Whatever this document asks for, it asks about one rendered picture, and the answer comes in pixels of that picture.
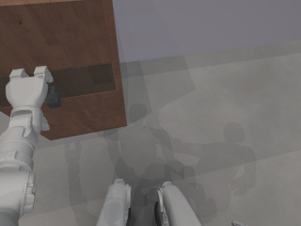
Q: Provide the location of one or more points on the robot left thigh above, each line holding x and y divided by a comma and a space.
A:
116, 203

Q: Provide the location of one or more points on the cabinet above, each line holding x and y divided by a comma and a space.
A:
63, 34

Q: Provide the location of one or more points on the robot left hand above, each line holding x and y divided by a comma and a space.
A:
25, 90

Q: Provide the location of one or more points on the left robot upper arm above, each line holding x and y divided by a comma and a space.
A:
17, 195

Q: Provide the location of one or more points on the handle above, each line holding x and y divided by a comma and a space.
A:
53, 100

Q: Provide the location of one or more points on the robot right shin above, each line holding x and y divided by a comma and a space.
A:
163, 217

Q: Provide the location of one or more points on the left robot forearm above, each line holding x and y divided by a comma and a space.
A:
18, 142

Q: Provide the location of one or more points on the drawer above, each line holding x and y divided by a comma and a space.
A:
72, 81

